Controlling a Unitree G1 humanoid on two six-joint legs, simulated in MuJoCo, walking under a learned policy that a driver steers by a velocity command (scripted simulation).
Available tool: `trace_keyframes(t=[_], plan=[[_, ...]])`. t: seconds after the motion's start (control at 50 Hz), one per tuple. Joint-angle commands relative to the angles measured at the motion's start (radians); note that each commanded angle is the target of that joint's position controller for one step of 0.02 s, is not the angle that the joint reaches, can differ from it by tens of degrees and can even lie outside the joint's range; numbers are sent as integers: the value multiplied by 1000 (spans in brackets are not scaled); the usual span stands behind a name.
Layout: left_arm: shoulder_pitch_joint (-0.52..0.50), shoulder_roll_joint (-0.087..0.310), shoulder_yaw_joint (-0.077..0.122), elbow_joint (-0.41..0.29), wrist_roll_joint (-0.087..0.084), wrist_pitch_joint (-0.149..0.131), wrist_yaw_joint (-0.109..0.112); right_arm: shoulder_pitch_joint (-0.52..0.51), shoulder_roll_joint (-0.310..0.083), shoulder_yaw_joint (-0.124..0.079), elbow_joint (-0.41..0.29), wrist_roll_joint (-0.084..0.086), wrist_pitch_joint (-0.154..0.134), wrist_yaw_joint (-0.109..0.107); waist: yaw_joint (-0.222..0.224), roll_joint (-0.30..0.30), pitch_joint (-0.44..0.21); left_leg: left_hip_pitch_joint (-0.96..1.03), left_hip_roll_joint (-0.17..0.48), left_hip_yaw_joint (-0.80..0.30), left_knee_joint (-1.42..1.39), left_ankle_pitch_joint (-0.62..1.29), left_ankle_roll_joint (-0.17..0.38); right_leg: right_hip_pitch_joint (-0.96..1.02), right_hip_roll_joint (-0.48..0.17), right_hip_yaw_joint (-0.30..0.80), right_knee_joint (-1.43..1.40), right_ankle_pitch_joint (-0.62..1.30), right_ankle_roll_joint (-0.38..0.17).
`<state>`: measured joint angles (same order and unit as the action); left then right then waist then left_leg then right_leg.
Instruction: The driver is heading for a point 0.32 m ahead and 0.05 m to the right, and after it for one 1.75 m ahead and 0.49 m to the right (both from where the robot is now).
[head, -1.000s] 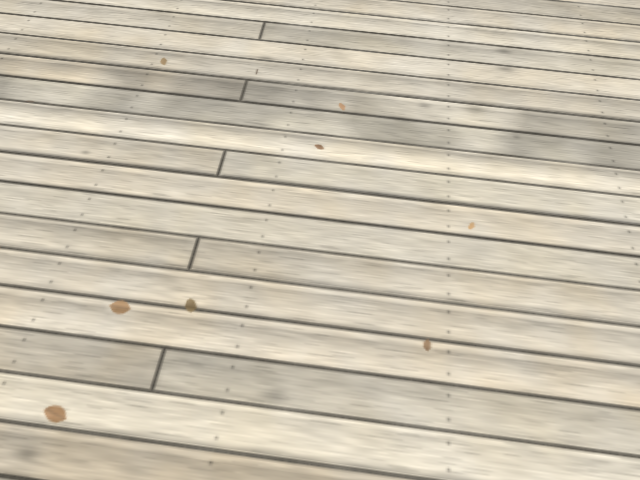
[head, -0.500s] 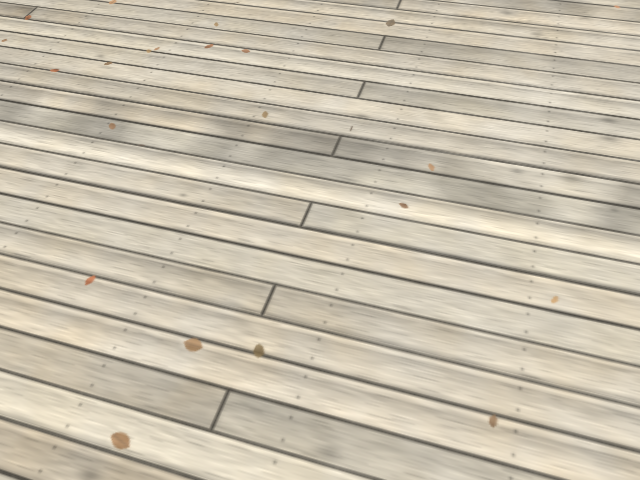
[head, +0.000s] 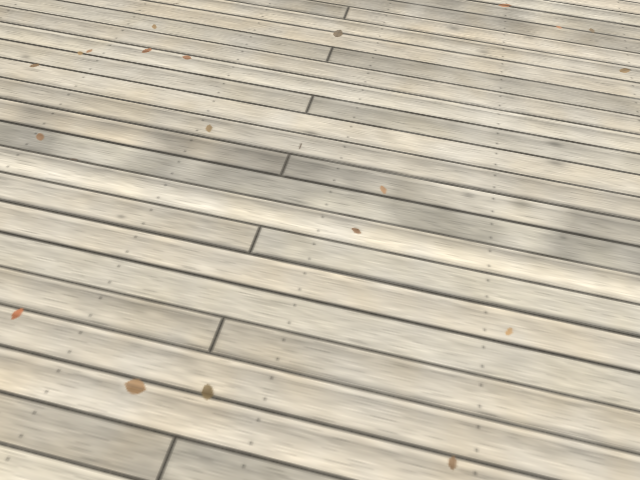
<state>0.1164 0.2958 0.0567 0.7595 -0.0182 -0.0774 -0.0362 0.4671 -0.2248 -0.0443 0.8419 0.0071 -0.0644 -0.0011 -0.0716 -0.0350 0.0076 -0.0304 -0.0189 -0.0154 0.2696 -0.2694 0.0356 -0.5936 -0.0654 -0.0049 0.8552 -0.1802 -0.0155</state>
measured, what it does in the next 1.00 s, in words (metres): walks ahead, turning right: right foot, then left foot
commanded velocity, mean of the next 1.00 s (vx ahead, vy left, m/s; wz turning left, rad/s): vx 0.32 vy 0.00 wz -0.35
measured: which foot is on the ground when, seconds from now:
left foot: down 0.00-0.22, up 0.24-0.66, down 0.68-1.00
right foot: up 0.00-0.18, down 0.20-0.68, up 0.70-1.00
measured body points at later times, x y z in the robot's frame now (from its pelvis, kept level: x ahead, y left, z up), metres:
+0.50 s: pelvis +0.26 -0.07 +0.00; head +0.29 -0.09 +0.45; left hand +0.33 +0.20 -0.12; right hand +0.43 -0.36 -0.09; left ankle +0.44 +0.10 -0.68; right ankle +0.24 -0.15 -0.75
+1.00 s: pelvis +0.42 -0.07 -0.01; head +0.46 -0.09 +0.44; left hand +0.67 +0.13 -0.10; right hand +0.44 -0.37 -0.12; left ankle +0.53 +0.03 -0.75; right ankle +0.39 -0.20 -0.71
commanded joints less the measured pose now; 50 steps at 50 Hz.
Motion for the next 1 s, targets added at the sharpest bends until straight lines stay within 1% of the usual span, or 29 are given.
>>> trace_keyframes(t=[0.02, 0.1, 0.14, 0.16, 0.18, 0.2, 0.22, 0.24, 0.26, 0.28, 0.3, 0.32, 0.34, 0.38, 0.42, 0.5, 0.58, 0.64, 0.66, 0.68, 0.7, 0.72, 0.74, 0.76, 0.78, 0.82, 0.86, 0.92, 1.0], plan=[[-182, 1, -14, -112, -2, -19, -14, -7, -187, -41, -53, 1, -8, -14, -17, 129, 67, -3, 201, -132, -133, 232, 152, -54, 21, -27, -203, 139, 25], [-221, 43, -7, -138, -11, -20, -20, 8, -203, -48, -28, 15, -7, -13, -4, 150, 105, -4, 257, -127, -133, 240, 140, 19, 28, -9, -294, 175, -6], [-186, 74, 4, -135, -8, -22, -20, -10, -216, -54, -23, 15, -2, -13, 33, 153, 85, 45, 274, -113, -75, 391, 118, 79, 41, -15, -320, 137, -39], [-122, 97, 16, -118, -4, -20, -16, -30, -229, -58, -25, 12, 2, -15, 75, 161, 36, 67, 261, -74, 9, 571, 100, 162, 66, -41, -326, 118, -61], [10, 128, 36, -76, -2, -15, -9, -37, -223, -57, -26, 7, 8, -18, 138, 150, -52, 47, 224, -24, 171, 728, 76, 333, 99, -69, -325, 112, -89], [175, 165, 54, -31, -3, -9, 0, -34, -206, -49, -37, -4, 11, -25, 206, 119, -160, -85, 185, 15, 396, 674, 41, 583, 54, -8, -295, 109, -125], [291, 265, 74, -17, 18, -2, 6, 55, -107, -20, -74, -15, -2, -23, 179, -138, -308, -447, 51, 52, 802, 260, -32, 933, -192, 444, -351, -78, -266], [294, 230, 60, -9, -2, -1, -4, 62, -91, -9, -68, -7, -29, -18, 166, -267, -387, -622, -37, -66, 1002, -270, -46, 996, -283, 842, -580, -291, -337], [216, 172, 43, -20, -4, -3, -3, -32, -174, -31, -91, 25, -50, -6, 166, -178, -219, -747, 26, -106, 1084, -227, -32, 886, -267, 763, -610, -358, -296], [162, 143, 36, -34, 4, -3, 0, -124, -190, -31, -112, 33, -63, -3, 153, -79, -116, -746, 71, -85, 1056, -144, -12, 739, -227, 617, -609, -275, -267], [111, 131, 32, -43, 14, -5, 0, -161, -180, -31, -119, 17, -69, -7, 117, 0, -53, -705, 107, -73, 982, -71, -8, 594, -185, 513, -621, -160, -252], [78, 107, 25, -53, 25, -9, -1, -159, -181, -38, -117, -2, -65, -12, 81, 1, -37, -638, 137, -81, 912, -26, -8, 498, -146, 444, -639, -69, -239], [60, 97, 23, -59, 29, -9, 1, -146, -171, -38, -116, -10, -56, -12, 55, -20, -33, -591, 146, -83, 875, -3, -13, 438, -121, 414, -663, -35, -242], [67, 100, 27, -56, 16, -16, 7, -147, -152, -35, -124, -20, -40, -14, 40, -37, -24, -563, 144, -69, 807, 20, -38, 367, -103, 365, -696, 15, -264], [99, 125, 34, -46, 10, -20, 20, -228, -147, -32, -157, -25, -31, -21, 55, -23, 12, -597, 138, -63, 688, 109, -66, 329, -91, 326, -718, 42, -268], [176, 155, 46, -24, 0, -2, 42, -403, -114, -17, -207, -28, -45, -12, 111, -11, 41, -523, 71, -47, 377, 342, -89, 294, -26, 237, -661, 205, -207], [259, 159, 52, -2, -11, 35, 57, -481, -128, -19, -237, -15, -49, 7, 135, -40, -11, -434, -1, -53, 259, 371, -87, 370, -29, 286, -525, 323, -168], [230, 149, 55, -29, -6, 59, 72, -441, -170, -36, -233, -16, -53, 11, 97, -72, -49, -376, -12, -80, 179, 274, -54, 462, -34, 384, -382, 334, -133], [194, 135, 51, -48, -6, 62, 73, -379, -181, -41, -218, -21, -59, 8, 55, -71, -78, -280, 6, -65, 109, 349, -29, 451, 2, 375, -299, 328, -102], [190, 89, 36, -76, 6, 59, 70, -292, -228, -51, -214, -39, -63, -1, 24, -12, -189, -60, 131, -140, 133, 558, 31, 368, 61, 334, -111, 211, -61], [355, 13, 16, -71, 23, 54, 65, -247, -272, -55, -223, -55, -48, -12, 86, 236, -326, 264, 404, -385, 239, 984, 169, 120, 184, 223, 171, -434, 5], [456, 91, 16, -71, 0, 53, 60, -203, -250, -58, -205, -22, -23, -3, 84, 344, -451, 357, 535, -608, 221, 804, 283, -17, 158, 179, 375, -581, 31], [390, 162, 40, -60, -14, 68, 65, -249, -188, -44, -230, -18, -7, -5, 62, 208, -363, 263, 463, -542, 169, 600, 252, -67, 106, 181, 464, -483, 65], [286, 182, 50, -81, -15, 87, 71, -299, -151, -30, -237, -21, 7, -11, 51, 141, -253, 154, 397, -408, 142, 497, 205, -95, 84, 135, 475, -405, 89], [247, 175, 55, -89, -11, 108, 77, -349, -136, -21, -236, -24, 19, -12, 65, 118, -176, 34, 345, -320, 113, 451, 188, -81, 57, 120, 457, -360, 106], [249, 123, 49, -107, -8, 134, 79, -403, -158, -28, -222, -36, 30, -14, 103, 171, -86, -175, 271, -185, 38, 376, 174, 25, 35, 73, 369, -299, 114], [247, 83, 41, -121, -3, 138, 78, -410, -167, -36, -209, -39, 29, -17, 106, 191, -85, -207, 265, -116, 9, 399, 194, 73, 33, 40, 282, -269, 113], [191, 60, 25, -148, 13, 131, 68, -411, -186, -44, -189, -25, 32, -18, 92, 165, -131, -199, 292, -80, 14, 458, 220, 162, 14, 38, 106, -214, 92], [152, 85, 23, -163, 15, 131, 48, -401, -217, -49, -162, -5, 47, -9, 79, 177, -129, -197, 306, -72, 25, 336, 211, 270, 34, 8, -91, -157, 52]])
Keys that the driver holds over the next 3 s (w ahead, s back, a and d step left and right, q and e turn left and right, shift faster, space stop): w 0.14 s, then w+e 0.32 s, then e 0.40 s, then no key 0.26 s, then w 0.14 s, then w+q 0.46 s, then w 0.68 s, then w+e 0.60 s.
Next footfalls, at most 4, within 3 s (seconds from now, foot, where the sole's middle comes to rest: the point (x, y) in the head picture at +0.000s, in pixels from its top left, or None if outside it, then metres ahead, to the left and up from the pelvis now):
0.20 right None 0.28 -0.15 -0.78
0.68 left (293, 445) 0.57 0.01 -0.78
1.08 right None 0.43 -0.21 -0.78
1.56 left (312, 411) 0.64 -0.03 -0.78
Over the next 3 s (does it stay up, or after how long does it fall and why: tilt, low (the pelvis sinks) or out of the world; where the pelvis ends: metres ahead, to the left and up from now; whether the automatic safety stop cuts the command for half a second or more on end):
stays up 1.30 -0.24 -0.01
